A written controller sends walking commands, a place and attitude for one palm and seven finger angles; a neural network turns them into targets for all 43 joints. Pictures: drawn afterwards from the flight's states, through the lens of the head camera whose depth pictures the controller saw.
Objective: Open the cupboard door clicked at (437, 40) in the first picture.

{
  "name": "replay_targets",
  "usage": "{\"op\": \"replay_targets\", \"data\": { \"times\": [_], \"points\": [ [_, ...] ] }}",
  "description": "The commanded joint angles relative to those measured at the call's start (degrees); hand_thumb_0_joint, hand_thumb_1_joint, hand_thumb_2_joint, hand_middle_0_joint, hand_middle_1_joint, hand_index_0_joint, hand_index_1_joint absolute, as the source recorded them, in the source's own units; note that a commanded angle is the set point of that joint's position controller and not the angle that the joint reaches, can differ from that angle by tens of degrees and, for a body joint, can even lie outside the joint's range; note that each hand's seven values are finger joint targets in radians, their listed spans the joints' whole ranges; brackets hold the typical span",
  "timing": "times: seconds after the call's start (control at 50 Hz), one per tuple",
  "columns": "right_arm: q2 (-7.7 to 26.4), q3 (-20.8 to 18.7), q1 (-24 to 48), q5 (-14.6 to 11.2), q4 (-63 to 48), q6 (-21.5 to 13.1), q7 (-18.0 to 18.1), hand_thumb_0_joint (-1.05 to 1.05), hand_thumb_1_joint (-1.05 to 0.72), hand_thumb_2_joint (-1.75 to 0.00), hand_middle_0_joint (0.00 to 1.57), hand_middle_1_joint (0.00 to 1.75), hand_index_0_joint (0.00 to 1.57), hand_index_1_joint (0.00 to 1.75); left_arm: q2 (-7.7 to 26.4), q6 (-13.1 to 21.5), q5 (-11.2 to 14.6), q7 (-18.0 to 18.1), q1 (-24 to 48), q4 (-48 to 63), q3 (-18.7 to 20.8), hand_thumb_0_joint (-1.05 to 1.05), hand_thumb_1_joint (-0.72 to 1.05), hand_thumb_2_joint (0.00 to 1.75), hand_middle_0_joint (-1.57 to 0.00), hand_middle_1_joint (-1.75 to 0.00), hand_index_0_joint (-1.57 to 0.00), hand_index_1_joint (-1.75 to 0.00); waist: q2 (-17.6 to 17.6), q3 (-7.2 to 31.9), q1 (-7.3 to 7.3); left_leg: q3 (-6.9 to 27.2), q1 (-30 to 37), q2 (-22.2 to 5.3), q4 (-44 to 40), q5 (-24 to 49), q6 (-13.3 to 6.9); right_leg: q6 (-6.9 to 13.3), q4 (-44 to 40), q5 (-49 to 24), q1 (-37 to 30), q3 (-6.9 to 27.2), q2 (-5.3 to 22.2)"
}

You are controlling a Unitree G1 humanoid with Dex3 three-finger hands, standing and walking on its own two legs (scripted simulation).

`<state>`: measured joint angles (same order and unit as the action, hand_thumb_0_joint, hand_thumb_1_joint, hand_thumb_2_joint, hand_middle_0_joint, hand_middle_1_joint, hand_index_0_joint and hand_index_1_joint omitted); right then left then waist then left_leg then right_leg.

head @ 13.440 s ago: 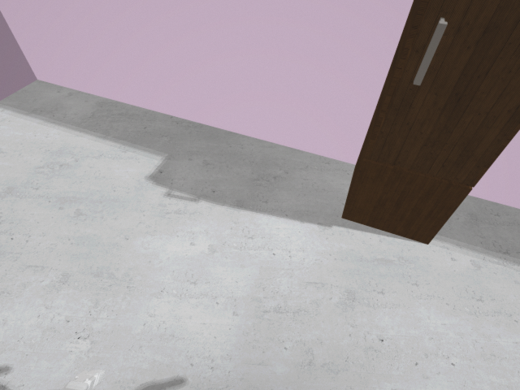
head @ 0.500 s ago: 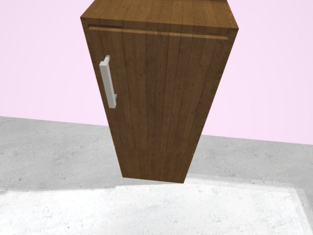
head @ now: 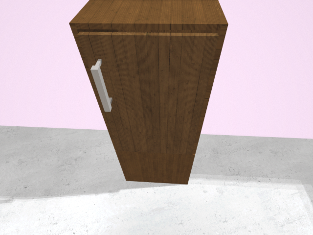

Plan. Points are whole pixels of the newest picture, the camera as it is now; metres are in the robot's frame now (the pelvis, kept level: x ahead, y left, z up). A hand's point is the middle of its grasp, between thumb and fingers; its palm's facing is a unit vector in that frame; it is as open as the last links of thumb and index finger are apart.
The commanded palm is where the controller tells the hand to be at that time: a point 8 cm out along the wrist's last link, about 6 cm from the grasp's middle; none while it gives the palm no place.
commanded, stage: look again from close up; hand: left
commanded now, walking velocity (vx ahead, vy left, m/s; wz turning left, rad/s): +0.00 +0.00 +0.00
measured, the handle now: (103, 86) +0.52 +0.20 +0.09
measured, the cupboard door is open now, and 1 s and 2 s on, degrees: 0 0 0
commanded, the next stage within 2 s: raise the hand with hooked fingers in 0.10 s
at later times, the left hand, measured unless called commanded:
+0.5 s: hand (91, 198) +0.20 +0.17 +0.01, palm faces +0.08 -1.00 -0.04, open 8.0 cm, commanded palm +0.11 +0.24 -0.04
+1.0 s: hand (69, 205) +0.18 +0.22 +0.01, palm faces -0.06 -1.00 -0.02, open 10.9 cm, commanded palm +0.14 +0.28 +0.02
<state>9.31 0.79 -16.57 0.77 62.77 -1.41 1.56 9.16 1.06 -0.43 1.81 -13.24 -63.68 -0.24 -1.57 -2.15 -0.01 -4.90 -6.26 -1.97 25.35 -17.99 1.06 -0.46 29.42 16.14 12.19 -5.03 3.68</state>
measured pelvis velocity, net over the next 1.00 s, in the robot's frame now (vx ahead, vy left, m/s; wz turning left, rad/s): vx -0.05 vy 0.01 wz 0.01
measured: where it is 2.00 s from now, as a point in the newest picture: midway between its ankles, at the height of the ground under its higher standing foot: outside the picture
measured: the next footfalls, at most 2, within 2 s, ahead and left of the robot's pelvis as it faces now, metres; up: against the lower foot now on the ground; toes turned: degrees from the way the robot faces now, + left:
none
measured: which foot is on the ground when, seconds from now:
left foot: down 0.00-1.00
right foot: down 0.00-1.00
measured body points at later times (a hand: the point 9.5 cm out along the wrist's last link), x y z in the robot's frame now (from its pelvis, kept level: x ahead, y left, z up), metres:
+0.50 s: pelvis -0.03 -0.02 -0.03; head +0.00 -0.02 +0.42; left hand +0.19 +0.23 +0.02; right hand +0.16 -0.28 -0.09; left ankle -0.05 +0.13 -0.74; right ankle +0.00 -0.12 -0.74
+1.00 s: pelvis -0.05 +0.01 -0.05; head -0.02 +0.01 +0.40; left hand +0.18 +0.28 +0.02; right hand +0.10 -0.20 -0.13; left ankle -0.05 +0.13 -0.74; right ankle -0.01 -0.12 -0.74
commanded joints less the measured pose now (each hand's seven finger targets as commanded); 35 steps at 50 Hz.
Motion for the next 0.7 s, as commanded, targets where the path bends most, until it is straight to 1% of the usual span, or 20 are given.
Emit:
{"op": "replay_targets", "data": {
  "times": [0.0, 0.16, 0.18, 0.2, 0.22, 0.24, 0.26, 0.28, 0.3, 0.32, 0.34, 0.38, 0.4, 0.42, 0.44, 0.48, 0.5, 0.58, 0.64, 0.68],
  "points": [
    [4.9, -1.0, -3.1, 0.2, -1.5, -0.6, 0.1, 0.00, -0.90, -0.90, 0.20, 0.30, 0.20, 0.30, 6.8, 0.6, -0.2, 0.1, -3.2, 1.8, 1.3, 0.00, 0.90, 0.90, -0.20, -0.30, -0.20, -0.30, 2.0, -1.2, -0.43, 3.7, -4.7, -4.2, -5.3, 12.1, -2.2, 2.3, -4.5, -14.6, -2.7, 4.1, 3.7],
    [5.2, -1.1, -2.1, 0.1, -0.8, -0.5, 0.2, 0.00, -0.90, -0.90, 0.20, 0.30, 0.20, 0.30, 7.4, 0.8, -0.2, 0.0, -3.0, 1.6, 1.5, 0.00, 0.90, 0.90, -0.20, -0.30, -0.20, -0.30, 0.8, 0.4, -0.49, 3.3, -3.8, -4.3, -5.0, 12.4, -1.8, 2.6, -5.5, -16.8, -3.9, 4.5, 4.0],
    [7.3, -2.3, 3.3, -0.6, -4.3, -0.5, -0.3, 0.00, -0.90, -0.90, 0.20, 0.30, 0.20, 0.30, 8.0, 1.3, -0.5, 2.3, -9.5, -1.0, 1.6, 0.00, 0.90, 0.90, -0.20, -0.30, -0.20, -0.30, 9.8, -0.7, -2.64, 1.1, -9.2, -5.3, 8.1, 11.4, -0.1, 1.0, -4.8, -41.0, -4.1, 8.7, 7.3],
    [15.5, -2.8, 2.6, -3.6, -23.2, -10.0, 2.3, 0.00, -0.90, -0.90, 0.20, 0.30, 0.20, 0.30, 19.7, 14.9, 11.3, 1.1, 36.1, 87.5, 8.6, 0.00, 0.88, 0.89, -0.20, -0.32, -0.20, -0.32, -4.8, 27.4, 3.99, 2.2, 4.0, 1.6, -0.2, 20.1, -2.7, 2.5, -0.8, -34.0, -10.6, 6.1, 2.3],
    [10.6, -1.9, 6.4, -2.3, -20.2, -14.5, 4.4, 0.00, -0.90, -0.90, 0.20, 0.30, 0.20, 0.30, 16.3, 11.4, 6.5, 3.1, 6.6, 70.2, 9.0, 0.00, 0.85, 0.88, -0.20, -0.33, -0.20, -0.33, -13.7, 25.4, -1.32, 0.5, 6.0, 1.3, -1.2, 29.4, -3.3, 3.6, 1.2, -24.8, -10.4, 4.2, -1.0],
    [10.9, -2.4, 6.7, -3.1, -16.7, -15.5, 4.6, 0.00, -0.90, -0.90, 0.20, 0.30, 0.20, 0.30, 12.7, 8.6, 8.2, 6.0, 5.8, 65.8, 7.5, 0.00, 0.83, 0.87, -0.21, -0.34, -0.21, -0.34, -13.9, 19.1, -0.15, 1.3, 1.4, 0.4, 0.0, 22.8, -1.4, 2.8, -0.3, -15.4, -5.2, 1.3, -0.9],
    [8.4, -2.7, 4.4, -4.2, -16.8, -15.6, 4.0, 0.00, -0.90, -0.90, 0.20, 0.30, 0.20, 0.30, -0.2, 3.2, 9.0, 5.1, -9.5, 55.9, 0.5, 0.00, 0.81, 0.86, -0.21, -0.36, -0.21, -0.36, -5.7, 11.5, 1.17, 2.3, -2.6, 0.0, -0.3, 21.0, -1.8, 1.9, -1.4, -14.0, -1.5, 0.3, -1.5],
    [10.6, -2.9, 6.6, -4.6, -21.5, -16.7, 3.9, 0.00, -0.90, -0.90, 0.20, 0.30, 0.20, 0.30, 1.9, 5.1, 11.1, 3.4, 0.0, 66.8, 1.9, 0.00, 0.78, 0.85, -0.21, -0.37, -0.21, -0.37, -1.3, 4.6, 1.56, 3.6, -5.6, 0.4, 0.2, 17.4, -1.9, 1.1, -1.8, -13.3, 1.2, 0.3, -1.4],
    [11.9, -4.3, 5.7, -3.6, -22.4, -17.5, 4.2, 0.00, -0.90, -0.90, 0.20, 0.30, 0.20, 0.30, 6.6, 8.2, 10.7, 2.0, 0.1, 66.6, 6.8, 0.00, 0.76, 0.84, -0.21, -0.39, -0.21, -0.39, 4.0, 5.9, 2.63, 3.0, -6.9, 1.1, 2.3, 13.5, -2.3, 0.6, -2.2, -9.0, 4.4, -0.1, -1.7],
    [12.1, -4.6, 5.4, -2.8, -23.6, -18.2, 4.1, 0.00, -0.90, -0.90, 0.20, 0.30, 0.20, 0.30, 6.6, 11.4, 10.4, 0.5, -0.7, 63.2, 8.1, 0.00, 0.74, 0.83, -0.21, -0.40, -0.21, -0.40, 9.1, 2.4, 2.98, 3.3, -11.0, 1.6, 4.1, 10.3, -2.5, 0.2, -1.8, -4.7, 8.6, -0.5, -2.1],
    [12.0, -5.0, 5.6, -2.5, -25.1, -18.4, 3.6, 0.00, -0.90, -0.90, 0.20, 0.30, 0.20, 0.30, 6.2, 13.9, 10.4, -1.6, -6.0, 56.8, 10.2, 0.00, 0.71, 0.82, -0.21, -0.42, -0.21, -0.42, 10.8, 0.2, 1.20, 3.4, -14.6, 2.1, 5.8, 8.0, -2.2, 0.3, -0.8, -1.0, 11.0, -0.2, -1.9],
    [11.1, -5.6, 7.0, -1.8, -28.4, -18.7, 2.0, 0.00, -0.90, -0.90, 0.20, 0.30, 0.20, 0.30, 1.4, 20.6, 12.1, -7.6, -18.3, 48.4, 10.1, 0.00, 0.67, 0.80, -0.22, -0.45, -0.22, -0.45, 18.0, 0.7, -2.37, 3.1, -22.7, 2.8, 10.1, 4.8, -1.2, 0.4, 4.5, 1.8, 13.6, 0.3, -2.2],
    [11.2, -6.0, 7.7, -1.7, -29.9, -18.8, 1.1, 0.00, -0.90, -0.90, 0.20, 0.30, 0.20, 0.30, 1.2, 24.4, 13.2, -11.2, -21.7, 48.1, 10.7, 0.00, 0.64, 0.79, -0.22, -0.47, -0.22, -0.47, 18.8, 2.8, -3.35, 2.8, -25.9, 3.1, 12.6, 4.7, -0.9, 0.5, 7.0, -0.4, 12.9, 1.4, -2.0],
    [11.5, -6.5, 8.4, -1.8, -31.5, -18.6, 0.2, 0.00, -0.90, -0.90, 0.20, 0.30, 0.20, 0.30, 2.6, 28.0, 14.2, -14.8, -23.6, 48.5, 12.6, 0.00, 0.62, 0.78, -0.22, -0.48, -0.22, -0.48, 17.6, 5.9, -4.19, 2.4, -28.2, 3.5, 15.1, 5.0, -0.5, 0.7, 9.2, -3.6, 11.5, 2.7, -1.6],
    [12.0, -7.2, 8.2, -2.2, -33.1, -18.2, -0.9, 0.00, -0.90, -0.90, 0.20, 0.30, 0.20, 0.30, 5.2, 30.7, 14.8, -18.8, -25.2, 46.6, 15.7, 0.00, 0.60, 0.77, -0.22, -0.50, -0.22, -0.50, 12.9, 8.7, -5.34, 2.3, -28.7, 3.9, 17.1, 6.7, -0.1, 1.5, 11.9, -8.2, 9.7, 3.8, -0.8],
    [12.9, -7.1, 10.0, -2.5, -36.5, -18.0, -1.8, 0.00, -0.90, -0.90, 0.20, 0.30, 0.20, 0.30, 9.4, 34.1, 15.8, -25.5, -21.6, 51.3, 17.9, 0.00, 0.55, 0.75, -0.22, -0.53, -0.22, -0.53, 5.4, 13.6, -4.67, 1.2, -30.6, 4.4, 21.0, 7.2, -0.3, 1.9, 14.5, -12.1, 10.0, 6.0, 0.3],
    [12.9, -6.9, 10.4, -2.7, -38.2, -17.5, -1.7, 0.00, -0.90, -0.90, 0.20, 0.30, 0.20, 0.30, 10.7, 33.6, 16.3, -26.9, -19.9, 54.0, 18.8, 0.00, 0.53, 0.74, -0.23, -0.54, -0.23, -0.54, 3.8, 16.0, -4.79, 0.6, -30.8, 4.6, 21.9, 7.0, -0.8, 1.7, 14.9, -11.6, 10.0, 6.8, 0.4],
    [11.8, -6.4, 9.2, -3.0, -42.1, -16.2, 0.0, 0.00, -0.90, -0.90, 0.20, 0.30, 0.20, 0.30, 12.4, 31.8, 20.4, -25.6, -6.6, 68.7, 21.0, 0.00, 0.43, 0.70, -0.23, -0.60, -0.23, -0.60, 0.4, 17.6, -2.29, 1.3, -30.6, 4.0, 23.8, 2.3, -1.7, 0.8, 12.8, 1.8, 14.0, 9.0, -0.2],
    [11.6, -4.9, 5.9, -2.2, -40.2, -16.8, 1.0, 0.00, -0.90, -0.90, 0.20, 0.30, 0.20, 0.30, 12.4, 35.0, 19.5, -21.9, 7.4, 80.9, 17.5, 0.00, 0.36, 0.67, -0.24, -0.64, -0.24, -0.64, -3.5, 17.5, 1.73, 3.7, -28.5, 2.4, 25.6, 2.2, -2.2, 1.4, 16.4, 1.9, 19.2, 6.8, -2.1],
    [11.6, -4.5, 4.4, -2.2, -38.3, -17.5, 1.7, 0.00, -0.90, -0.90, 0.20, 0.30, 0.20, 0.30, 10.0, 35.9, 17.6, -21.2, 6.0, 80.5, 13.8, 0.00, 0.32, 0.65, -0.24, -0.68, -0.24, -0.68, -5.0, 17.7, 2.92, 4.7, -26.7, 1.8, 25.2, 1.7, -2.3, 1.8, 17.7, 1.6, 21.9, 4.6, -2.8]
  ]
}}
